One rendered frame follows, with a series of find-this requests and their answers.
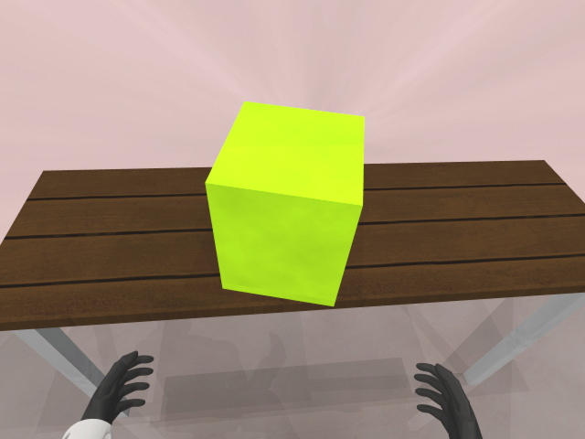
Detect robot right hand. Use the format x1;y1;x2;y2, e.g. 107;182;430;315
414;363;483;439

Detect carton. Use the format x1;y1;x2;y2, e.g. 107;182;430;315
205;102;365;306

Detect robot left forearm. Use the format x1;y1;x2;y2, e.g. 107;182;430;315
62;419;113;439

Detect table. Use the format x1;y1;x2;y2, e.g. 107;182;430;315
0;160;585;419

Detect robot left hand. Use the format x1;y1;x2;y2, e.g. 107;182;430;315
81;351;154;425

